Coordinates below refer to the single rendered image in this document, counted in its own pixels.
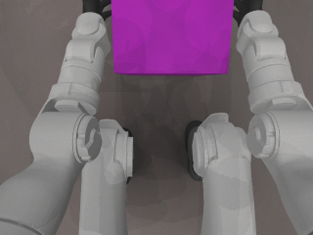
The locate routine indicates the right robot forearm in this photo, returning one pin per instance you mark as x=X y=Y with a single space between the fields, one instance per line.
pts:
x=267 y=67

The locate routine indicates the left robot hand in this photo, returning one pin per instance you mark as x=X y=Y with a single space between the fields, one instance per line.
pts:
x=96 y=6

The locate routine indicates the robot right upper arm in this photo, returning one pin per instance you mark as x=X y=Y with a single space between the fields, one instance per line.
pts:
x=283 y=140

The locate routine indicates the left robot forearm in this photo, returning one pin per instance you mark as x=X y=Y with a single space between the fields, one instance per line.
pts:
x=77 y=90

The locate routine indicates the right robot hand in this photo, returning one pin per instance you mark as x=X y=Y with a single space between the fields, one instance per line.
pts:
x=245 y=7

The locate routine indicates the robot left foot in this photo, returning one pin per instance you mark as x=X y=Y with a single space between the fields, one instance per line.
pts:
x=129 y=135

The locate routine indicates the robot left upper arm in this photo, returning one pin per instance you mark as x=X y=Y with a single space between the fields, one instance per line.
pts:
x=35 y=201

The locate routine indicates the robot right thigh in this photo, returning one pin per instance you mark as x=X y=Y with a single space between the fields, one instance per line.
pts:
x=228 y=202

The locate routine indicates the carton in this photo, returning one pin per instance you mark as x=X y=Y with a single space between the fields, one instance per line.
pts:
x=171 y=37

